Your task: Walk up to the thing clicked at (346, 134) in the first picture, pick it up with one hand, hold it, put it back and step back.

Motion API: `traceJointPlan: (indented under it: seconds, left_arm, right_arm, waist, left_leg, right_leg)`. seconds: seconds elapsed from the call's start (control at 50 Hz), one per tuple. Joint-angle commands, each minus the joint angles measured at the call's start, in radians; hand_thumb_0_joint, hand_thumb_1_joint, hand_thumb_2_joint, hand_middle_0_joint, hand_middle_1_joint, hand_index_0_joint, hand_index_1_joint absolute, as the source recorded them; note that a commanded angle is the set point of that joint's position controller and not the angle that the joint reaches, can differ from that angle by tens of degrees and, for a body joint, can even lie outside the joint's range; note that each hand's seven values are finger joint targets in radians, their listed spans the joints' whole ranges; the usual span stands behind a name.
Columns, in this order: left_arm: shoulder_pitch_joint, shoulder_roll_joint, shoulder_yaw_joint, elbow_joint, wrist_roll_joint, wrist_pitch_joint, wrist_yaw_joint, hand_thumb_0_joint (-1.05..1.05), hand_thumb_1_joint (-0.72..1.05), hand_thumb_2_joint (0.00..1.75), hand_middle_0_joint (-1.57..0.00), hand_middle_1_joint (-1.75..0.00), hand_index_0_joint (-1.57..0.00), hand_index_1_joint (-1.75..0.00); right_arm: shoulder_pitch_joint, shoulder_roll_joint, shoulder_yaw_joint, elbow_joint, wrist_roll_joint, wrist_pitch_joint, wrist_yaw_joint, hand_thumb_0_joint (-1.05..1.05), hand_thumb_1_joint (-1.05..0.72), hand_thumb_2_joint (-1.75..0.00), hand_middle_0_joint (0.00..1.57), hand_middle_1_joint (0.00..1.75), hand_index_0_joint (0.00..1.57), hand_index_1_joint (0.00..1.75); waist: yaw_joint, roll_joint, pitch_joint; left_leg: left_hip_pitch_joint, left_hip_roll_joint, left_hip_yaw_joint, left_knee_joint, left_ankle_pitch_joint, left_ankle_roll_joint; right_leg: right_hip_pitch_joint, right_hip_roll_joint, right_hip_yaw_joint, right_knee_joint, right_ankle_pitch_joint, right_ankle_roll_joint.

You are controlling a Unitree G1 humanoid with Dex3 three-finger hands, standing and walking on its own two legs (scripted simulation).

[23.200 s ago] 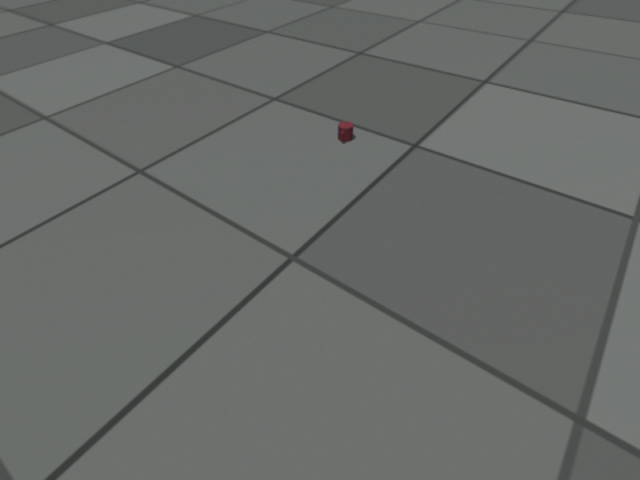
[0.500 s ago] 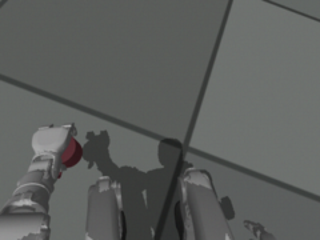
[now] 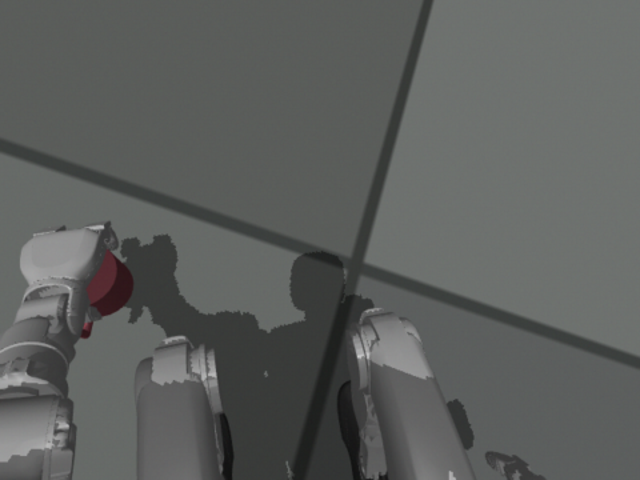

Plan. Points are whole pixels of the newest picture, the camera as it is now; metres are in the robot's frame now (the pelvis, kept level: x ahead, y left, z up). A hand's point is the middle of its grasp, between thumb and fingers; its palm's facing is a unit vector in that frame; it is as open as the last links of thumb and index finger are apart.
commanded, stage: crouch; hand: left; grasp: from above
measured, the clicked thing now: (88, 292) +0.40 +0.29 -0.23
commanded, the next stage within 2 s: lower in 0.24 s
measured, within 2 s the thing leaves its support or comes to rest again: rests again in 1.02 s
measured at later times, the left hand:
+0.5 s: hand (94, 282) +0.42 +0.28 -0.23, palm faces -0.49 -0.07 -0.87, open 11.3 cm
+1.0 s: hand (112, 287) +0.42 +0.28 -0.29, palm faces -0.48 -0.09 -0.87, open 11.3 cm
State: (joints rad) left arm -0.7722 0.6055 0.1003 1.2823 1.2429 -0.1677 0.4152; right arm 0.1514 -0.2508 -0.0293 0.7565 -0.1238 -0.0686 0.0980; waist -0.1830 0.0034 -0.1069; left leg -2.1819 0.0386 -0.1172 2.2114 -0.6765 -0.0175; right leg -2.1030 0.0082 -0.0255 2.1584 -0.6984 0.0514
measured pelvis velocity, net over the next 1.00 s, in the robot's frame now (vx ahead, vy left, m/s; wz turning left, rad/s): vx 0.01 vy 0.00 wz -0.04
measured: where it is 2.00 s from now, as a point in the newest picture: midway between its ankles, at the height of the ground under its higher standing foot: (293, 475)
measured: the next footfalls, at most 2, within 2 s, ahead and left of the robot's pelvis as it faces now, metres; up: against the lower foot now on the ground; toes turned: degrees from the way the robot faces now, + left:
none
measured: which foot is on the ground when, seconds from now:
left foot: down 0.00-1.00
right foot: down 0.00-1.00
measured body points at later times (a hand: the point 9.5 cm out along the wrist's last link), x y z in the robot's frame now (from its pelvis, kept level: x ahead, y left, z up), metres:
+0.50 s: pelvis +0.00 +0.00 -0.04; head +0.24 +0.05 +0.33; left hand +0.44 +0.28 -0.18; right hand +0.06 -0.28 -0.16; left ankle +0.08 +0.13 -0.36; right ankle +0.09 -0.14 -0.36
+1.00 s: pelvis +0.01 +0.00 -0.08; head +0.26 +0.06 +0.28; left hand +0.44 +0.28 -0.24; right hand +0.07 -0.28 -0.19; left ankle +0.08 +0.13 -0.36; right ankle +0.09 -0.14 -0.36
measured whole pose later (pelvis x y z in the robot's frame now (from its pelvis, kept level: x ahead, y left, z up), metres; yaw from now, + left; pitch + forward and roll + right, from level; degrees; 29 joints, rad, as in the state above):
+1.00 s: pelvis +0.01 +0.00 -0.08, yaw -3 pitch +34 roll -7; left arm -0.87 0.71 0.18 1.51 1.30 -0.23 0.54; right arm 0.07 -0.26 0.04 0.80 -0.20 -0.09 0.16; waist -0.23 -0.04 0.00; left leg -2.37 0.03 -0.18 2.48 -0.71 -0.04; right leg -2.29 0.03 -0.05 2.41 -0.72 0.06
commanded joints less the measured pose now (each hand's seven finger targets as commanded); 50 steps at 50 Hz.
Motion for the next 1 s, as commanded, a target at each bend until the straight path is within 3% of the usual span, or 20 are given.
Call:
traceJointPlan:
  seconds: [0.0, 0.08, 0.12, 0.14, 0.2, 0.32, 0.42, 0.48, 0.5, 0.6, 0.66, 0.7, 0.74, 0.8, 0.86, 0.92, 0.96, 0.98]
  left_arm:
    - [-0.337, 0.291, 0.058, -0.168, -0.009, 0.001, 0.063, 0.00, 0.48, 1.11, -0.88, -0.95, -0.88, -0.95]
    - [-0.362, 0.324, 0.072, -0.150, -0.009, -0.006, 0.067, 0.00, 0.44, 1.11, -0.86, -0.95, -0.85, -0.95]
    - [-0.360, 0.299, 0.055, -0.145, -0.011, -0.009, 0.067, 0.00, 0.46, 1.11, -0.86, -0.95, -0.86, -0.95]
    - [-0.369, 0.302, 0.054, -0.130, -0.004, -0.012, 0.065, 0.00, 0.46, 1.13, -0.87, -0.96, -0.87, -0.96]
    - [-0.385, 0.337, 0.065, -0.122, -0.005, -0.017, 0.066, 0.00, 0.46, 1.13, -0.87, -0.96, -0.86, -0.96]
    - [-0.383, 0.345, 0.077, -0.100, -0.002, -0.032, 0.072, 0.00, 0.45, 1.12, -0.87, -0.95, -0.86, -0.96]
    - [-0.420, 0.323, 0.041, -0.018, 0.007, -0.046, 0.071, 0.00, 0.45, 1.13, -0.88, -0.94, -0.87, -0.96]
    - [-0.392, 0.343, 0.073, 0.014, 0.016, -0.054, 0.087, 0.00, 0.49, 1.12, -0.89, -0.96, -0.89, -0.97]
    - [-0.411, 0.339, 0.056, 0.003, 0.017, -0.060, 0.088, 0.00, 0.51, 1.11, -0.90, -0.98, -0.90, -0.98]
    - [-0.388, 0.374, 0.100, -0.011, 0.024, -0.073, 0.115, 0.00, 0.50, 1.10, -0.89, -0.98, -0.89, -0.97]
    - [-0.403, 0.388, 0.106, -0.036, 0.030, -0.073, 0.136, 0.00, 0.49, 1.08, -0.88, -0.95, -0.88, -0.95]
    - [-0.381, 0.367, 0.105, -0.032, 0.030, -0.067, 0.146, 0.00, 0.48, 1.08, -0.87, -0.95, -0.87, -0.95]
    - [-0.392, 0.404, 0.123, -0.047, 0.033, -0.061, 0.152, 0.00, 0.45, 1.11, -0.86, -0.93, -0.85, -0.93]
    - [-0.406, 0.372, 0.101, 0.007, 0.031, -0.057, 0.161, 0.00, 0.42, 1.09, -0.84, -0.91, -0.83, -0.92]
    - [-0.398, 0.375, 0.103, 0.042, 0.034, -0.059, 0.169, 0.00, 0.43, 1.08, -0.83, -0.92, -0.83, -0.92]
    - [-0.404, 0.379, 0.104, 0.077, 0.036, -0.061, 0.177, 0.00, 0.44, 1.10, -0.83, -0.95, -0.83, -0.95]
    - [-0.407, 0.419, 0.127, 0.068, 0.033, -0.067, 0.186, 0.00, 0.45, 1.11, -0.83, -0.96, -0.83, -0.95]
    - [-0.392, 0.411, 0.115, 0.089, 0.039, -0.069, 0.186, 0.00, 0.46, 1.09, -0.83, -0.97, -0.84, -0.96]
  right_arm:
    - [0.185, -0.229, -0.074, -0.023, -0.007, -0.015, -0.008, 0.00, -0.91, -0.90, 0.20, 0.30, 0.20, 0.30]
    - [0.184, -0.235, -0.073, -0.017, -0.006, -0.016, -0.005, 0.00, -0.91, -0.90, 0.20, 0.30, 0.20, 0.30]
    - [0.187, -0.229, -0.068, -0.012, -0.010, -0.018, -0.002, 0.00, -0.91, -0.90, 0.20, 0.30, 0.20, 0.30]
    - [0.194, -0.232, -0.064, -0.008, -0.014, -0.020, 0.001, 0.00, -0.91, -0.90, 0.20, 0.30, 0.20, 0.30]
    - [0.198, -0.238, -0.063, -0.004, -0.014, -0.018, 0.004, 0.00, -0.91, -0.90, 0.20, 0.30, 0.20, 0.30]
    - [0.190, -0.238, -0.057, 0.002, -0.019, -0.016, 0.008, 0.00, -0.91, -0.90, 0.20, 0.30, 0.20, 0.30]
    - [0.179, -0.244, -0.043, 0.018, -0.027, -0.017, 0.014, 0.00, -0.91, -0.90, 0.20, 0.30, 0.20, 0.30]
    - [0.190, -0.255, -0.034, 0.021, -0.036, -0.022, 0.020, 0.00, -0.91, -0.90, 0.20, 0.30, 0.20, 0.30]
    - [0.178, -0.251, -0.035, 0.022, -0.039, -0.024, 0.023, 0.00, -0.91, -0.90, 0.20, 0.30, 0.20, 0.30]
    - [0.168, -0.262, -0.037, 0.025, -0.048, -0.023, 0.028, 0.00, -0.91, -0.90, 0.20, 0.30, 0.20, 0.30]
    - [0.149, -0.266, -0.042, 0.020, -0.050, -0.019, 0.030, 0.00, -0.91, -0.90, 0.20, 0.30, 0.20, 0.30]
    - [0.146, -0.260, -0.041, 0.026, -0.056, -0.017, 0.031, 0.00, -0.91, -0.90, 0.20, 0.30, 0.20, 0.30]
    - [0.137, -0.266, -0.042, 0.026, -0.057, -0.015, 0.033, 0.00, -0.90, -0.89, 0.20, 0.30, 0.20, 0.30]
    - [0.138, -0.264, -0.031, 0.033, -0.062, -0.018, 0.037, 0.00, -0.90, -0.89, 0.20, 0.30, 0.20, 0.30]
    - [0.133, -0.268, -0.021, 0.040, -0.067, -0.021, 0.039, 0.00, -0.89, -0.89, 0.20, 0.30, 0.20, 0.30]
    - [0.137, -0.266, -0.009, 0.046, -0.079, -0.030, 0.049, 0.00, -0.90, -0.89, 0.20, 0.30, 0.20, 0.30]
    - [0.129, -0.279, -0.006, 0.045, -0.084, -0.033, 0.051, 0.00, -0.89, -0.89, 0.20, 0.30, 0.20, 0.30]
    - [0.128, -0.274, 0.000, 0.045, -0.087, -0.036, 0.056, 0.00, -0.90, -0.89, 0.20, 0.30, 0.20, 0.30]
  waist:
    - [0.015, 0.260, -0.701]
    - [0.020, 0.269, -0.717]
    - [0.015, 0.273, -0.704]
    - [-0.001, 0.274, -0.694]
    - [0.007, 0.259, -0.713]
    - [0.009, 0.251, -0.694]
    - [-0.013, 0.233, -0.630]
    - [-0.014, 0.219, -0.637]
    - [-0.013, 0.240, -0.642]
    - [-0.010, 0.272, -0.649]
    - [-0.009, 0.308, -0.673]
    - [-0.008, 0.308, -0.670]
    - [-0.002, 0.325, -0.688]
    - [-0.035, 0.293, -0.634]
    - [-0.031, 0.312, -0.634]
    - [-0.048, 0.294, -0.609]
    - [-0.045, 0.290, -0.623]
    - [-0.047, 0.297, -0.615]
  left_leg:
    - [0.584, -0.027, 0.085, -0.222, 0.164, 0.030]
    - [0.572, -0.026, 0.083, -0.204, 0.150, 0.031]
    - [0.569, -0.025, 0.085, -0.190, 0.164, 0.029]
    - [0.557, -0.028, 0.085, -0.179, 0.170, 0.030]
    - [0.523, -0.027, 0.097, -0.150, 0.179, 0.036]
    - [0.484, -0.027, 0.099, -0.128, 0.166, 0.036]
    - [0.425, -0.027, 0.096, -0.091, 0.147, 0.041]
    - [0.437, -0.029, 0.088, -0.069, 0.179, 0.038]
    - [0.428, -0.028, 0.093, -0.063, 0.175, 0.037]
    - [0.437, -0.027, 0.093, -0.042, 0.183, 0.032]
    - [0.447, -0.024, 0.086, -0.034, 0.182, 0.028]
    - [0.444, -0.026, 0.088, -0.030, 0.183, 0.028]
    - [0.441, -0.023, 0.088, -0.018, 0.194, 0.029]
    - [0.401, -0.022, 0.082, 0.007, 0.186, 0.033]
    - [0.408, -0.025, 0.076, 0.009, 0.187, 0.030]
    - [0.390, -0.024, 0.074, 0.039, 0.191, 0.031]
    - [0.383, -0.021, 0.072, 0.054, 0.204, 0.032]
    - [0.366, -0.021, 0.076, 0.062, 0.209, 0.032]
  right_leg:
    - [0.246, 0.010, -0.088, -0.212, 0.212, -0.083]
    - [0.227, 0.013, -0.090, -0.187, 0.202, -0.086]
    - [0.217, 0.013, -0.090, -0.179, 0.215, -0.085]
    - [0.222, 0.011, -0.091, -0.173, 0.222, -0.084]
    - [0.243, 0.016, -0.085, -0.168, 0.238, -0.080]
    - [0.232, 0.020, -0.092, -0.145, 0.223, -0.080]
    - [0.190, 0.025, -0.098, -0.126, 0.214, -0.079]
    - [0.200, 0.022, -0.111, -0.097, 0.239, -0.075]
    - [0.203, 0.026, -0.108, -0.093, 0.241, -0.075]
    - [0.187, 0.025, -0.117, -0.055, 0.245, -0.075]
    - [0.158, 0.031, -0.125, -0.032, 0.244, -0.082]
    - [0.157, 0.031, -0.124, -0.030, 0.245, -0.078]
    - [0.160, 0.034, -0.123, -0.018, 0.259, -0.078]
    - [0.138, 0.035, -0.132, -0.006, 0.259, -0.075]
    - [0.126, 0.037, -0.139, 0.012, 0.253, -0.075]
    - [0.137, 0.040, -0.144, 0.025, 0.264, -0.072]
    - [0.153, 0.043, -0.145, 0.027, 0.282, -0.069]
    - [0.174, 0.044, -0.139, 0.030, 0.292, -0.068]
